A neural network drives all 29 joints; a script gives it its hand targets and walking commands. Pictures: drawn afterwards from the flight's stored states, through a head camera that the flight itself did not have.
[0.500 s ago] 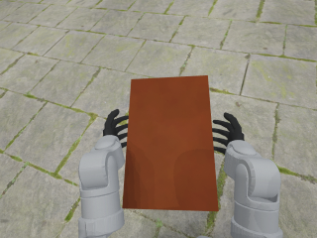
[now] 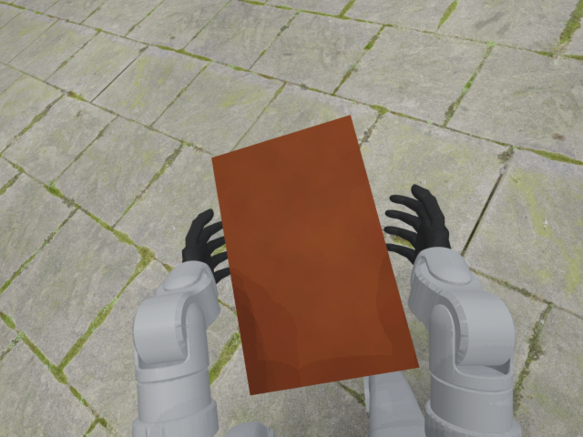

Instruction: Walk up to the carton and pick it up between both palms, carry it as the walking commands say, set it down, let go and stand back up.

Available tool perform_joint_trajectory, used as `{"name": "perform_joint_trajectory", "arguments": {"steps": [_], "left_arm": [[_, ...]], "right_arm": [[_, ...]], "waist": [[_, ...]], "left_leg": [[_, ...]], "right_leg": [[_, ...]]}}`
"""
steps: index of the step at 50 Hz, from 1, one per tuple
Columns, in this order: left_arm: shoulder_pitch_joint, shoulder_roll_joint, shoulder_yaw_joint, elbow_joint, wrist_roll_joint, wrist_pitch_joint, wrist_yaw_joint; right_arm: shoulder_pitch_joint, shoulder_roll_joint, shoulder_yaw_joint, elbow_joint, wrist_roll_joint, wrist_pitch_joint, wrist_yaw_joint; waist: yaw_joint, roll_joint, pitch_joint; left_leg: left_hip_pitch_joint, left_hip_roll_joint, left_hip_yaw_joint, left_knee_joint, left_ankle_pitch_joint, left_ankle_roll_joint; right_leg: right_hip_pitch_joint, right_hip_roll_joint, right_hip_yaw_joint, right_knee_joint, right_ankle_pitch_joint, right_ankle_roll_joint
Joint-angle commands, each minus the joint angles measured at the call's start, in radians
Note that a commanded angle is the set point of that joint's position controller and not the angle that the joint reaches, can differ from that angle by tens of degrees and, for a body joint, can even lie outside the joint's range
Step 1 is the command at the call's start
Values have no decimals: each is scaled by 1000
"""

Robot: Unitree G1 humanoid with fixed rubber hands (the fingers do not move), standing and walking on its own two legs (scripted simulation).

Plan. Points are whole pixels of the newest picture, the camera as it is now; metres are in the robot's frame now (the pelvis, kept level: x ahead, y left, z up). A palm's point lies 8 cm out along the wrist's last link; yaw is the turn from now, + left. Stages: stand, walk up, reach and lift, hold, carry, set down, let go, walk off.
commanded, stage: carry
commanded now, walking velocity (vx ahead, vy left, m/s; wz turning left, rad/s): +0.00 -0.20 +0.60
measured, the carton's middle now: (317, 257) +0.36 -0.05 -0.02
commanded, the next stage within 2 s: none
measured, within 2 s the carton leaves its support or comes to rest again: neither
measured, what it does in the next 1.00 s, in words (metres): walks ahead, turning left: left foot, then right foot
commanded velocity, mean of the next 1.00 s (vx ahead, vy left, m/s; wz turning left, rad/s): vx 0.00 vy -0.05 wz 0.14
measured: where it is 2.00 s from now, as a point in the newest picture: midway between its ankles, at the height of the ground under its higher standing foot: (441, 343)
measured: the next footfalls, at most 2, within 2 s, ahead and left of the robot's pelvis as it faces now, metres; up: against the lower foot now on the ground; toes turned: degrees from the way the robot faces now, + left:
left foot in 0.24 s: +0.25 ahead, -0.01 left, +0.00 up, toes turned +13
right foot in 0.44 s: +0.47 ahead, -0.41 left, +0.00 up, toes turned +10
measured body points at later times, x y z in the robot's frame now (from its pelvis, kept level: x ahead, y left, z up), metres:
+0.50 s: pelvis +0.32 -0.28 +0.01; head +0.39 -0.32 +0.45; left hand +0.62 -0.10 +0.08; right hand +0.66 -0.37 +0.06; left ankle +0.21 -0.05 -0.63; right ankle +0.44 -0.42 -0.65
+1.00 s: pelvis +0.37 -0.33 +0.05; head +0.43 -0.31 +0.50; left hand +0.66 -0.12 +0.12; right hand +0.72 -0.38 +0.12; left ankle +0.32 -0.18 -0.64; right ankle +0.44 -0.42 -0.64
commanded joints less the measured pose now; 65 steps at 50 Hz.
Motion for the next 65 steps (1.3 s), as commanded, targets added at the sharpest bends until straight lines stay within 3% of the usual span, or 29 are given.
{"name": "perform_joint_trajectory", "arguments": {"steps": [1,3,6,8,9,10,11,12,13,14,15,16,17,18,20,21,22,23,25,27,32,40,42,44,46,52,57,60,65], "left_arm": [[-367,-752,-574,-194,-279,-43,-237],[-436,-771,-618,-219,-301,-30,-238],[-515,-758,-673,-233,-316,10,-248],[-521,-748,-671,-216,-320,36,-259],[-558,-740,-677,-200,-335,45,-263],[-591,-706,-667,-183,-345,55,-264],[-578,-731,-659,-111,-333,79,-261],[-594,-780,-685,-74,-323,87,-282],[-600,-821,-696,-60,-342,80,-289],[-604,-844,-710,-35,-373,82,-298],[-594,-824,-682,-56,-388,66,-292],[-557,-850,-658,-80,-397,60,-282],[-504,-842,-630,-64,-350,56,-269],[-500,-804,-591,-83,-313,44,-256],[-424,-853,-584,-32,-286,32,-258],[-434,-877,-576,-20,-300,33,-259],[-425,-873,-588,-11,-296,36,-259],[-456,-898,-632,-33,-315,31,-258],[-529,-844,-642,-70,-319,32,-258],[-522,-832,-650,-134,-321,21,-253],[-454,-864,-653,-104,-313,3,-258],[-539,-866,-736,-153,-319,23,-249],[-577,-860,-748,-174,-311,29,-242],[-562,-877,-753,-128,-308,41,-242],[-607,-891,-747,-107,-310,57,-247],[-639,-933,-747,-32,-311,73,-243],[-612,-934,-713,116,-263,81,-241],[-598,-959,-713,188,-263,84,-249],[-559,-950,-569,461,-172,39,-261]], "right_arm": [[-382,963,752,21,424,-5,300],[-422,938,743,-20,426,-8,302],[-372,933,704,59,395,11,301],[-384,934,687,89,378,27,294],[-374,936,662,121,377,35,293],[-365,933,636,142,394,41,293],[-325,973,613,268,376,57,296],[-271,1019,590,346,319,72,320],[-312,1032,622,252,328,46,328],[-367,1049,643,208,324,49,317],[-528,1039,682,113,369,39,313],[-582,1046,675,87,384,43,308],[-578,1008,674,85,421,52,318],[-600,944,701,22,458,49,322],[-562,930,718,-62,457,41,321],[-548,940,698,-91,441,39,317],[-459,946,667,-14,405,45,325],[-466,947,647,13,406,40,337],[-518,973,661,50,426,35,326],[-513,992,679,37,434,33,325],[-479,988,703,2,423,21,322],[-510,978,678,52,429,45,348],[-505,986,669,74,425,48,357],[-518,970,649,88,412,52,359],[-548,979,637,118,408,59,362],[-638,968,600,93,409,51,360],[-665,919,537,178,359,45,368],[-704,910,535,162,359,34,367],[-844,852,422,266,279,-24,362]], "waist": [[169,-403,-762],[173,-241,-670],[155,-135,-606],[122,-199,-609],[50,-199,-615],[-84,32,-624],[-53,767,-785],[20,528,-720],[-7,356,-512],[11,4,-438],[72,-230,-385],[105,-281,-388],[120,-209,-504],[146,-151,-604],[169,-153,-712],[152,-231,-783],[133,-272,-886],[130,-321,-876],[136,-338,-940],[135,-410,-901],[146,-343,-859],[136,-294,-861],[119,-249,-879],[127,-131,-914],[135,-45,-877],[133,-46,-854],[132,84,-811],[140,131,-713],[143,12,-628]], "left_leg": [[-658,30,93,29,111,59],[-622,13,164,-85,97,76],[-332,-56,324,-392,206,96],[-1,-174,613,-802,199,41],[235,-170,735,-1055,265,93],[658,-5,439,-1235,518,237],[1036,581,-626,-1014,1288,575],[872,545,-1003,-979,1638,636],[613,603,-1012,-941,1212,592],[491,541,-924,-912,987,479],[279,421,-695,-937,785,320],[134,299,-486,-931,683,183],[-15,168,-143,-1018,633,107],[-39,110,32,-893,511,62],[-77,30,52,-623,141,26],[-107,6,49,-499,38,44],[-168,-10,59,-372,-36,26],[-184,-9,45,-291,-17,21],[-253,17,-7,-237,-15,1],[-249,44,-14,-268,28,2],[-328,35,9,-522,40,31],[-49,2,48,-864,219,51],[83,19,26,-968,438,66],[251,87,-41,-847,946,110],[225,100,-46,-807,1007,104],[163,95,-70,-867,777,110],[247,163,-144,-963,948,142],[179,188,-189,-1013,842,162],[-8,135,-166,-1095,249,156]], "right_leg": [[1271,-114,199,-468,1929,68],[1166,-84,144,-551,1866,71],[952,1,-114,-632,2004,216],[771,95,-343,-474,2597,432],[611,164,-398,-36,3009,603],[46,167,-265,795,2549,665],[-604,172,119,1584,-196,453],[-532,208,495,1413,-484,245],[-705,137,670,1581,-745,178],[-714,74,640,1154,-791,66],[-478,20,600,533,-683,-28],[-273,6,420,-77,-470,-46],[173,105,59,-426,89,17],[496,150,-64,-660,605,57],[743,52,117,-719,899,49],[861,12,110,-708,1204,65],[995,-121,191,-604,1656,64],[940,-224,302,-549,1724,20],[948,-272,433,-633,1600,-71],[942,-227,349,-609,1553,-42],[1123,-188,244,-556,1845,-48],[926,-138,94,-561,1702,-24],[843,-115,53,-549,1602,-1],[673,-45,-15,-545,1374,49],[667,-30,-14,-565,1303,42],[693,-49,-9,-625,1144,14],[538,28,-61,-647,612,47],[499,43,-64,-656,442,39],[510,-4,11,-761,257,12]]}}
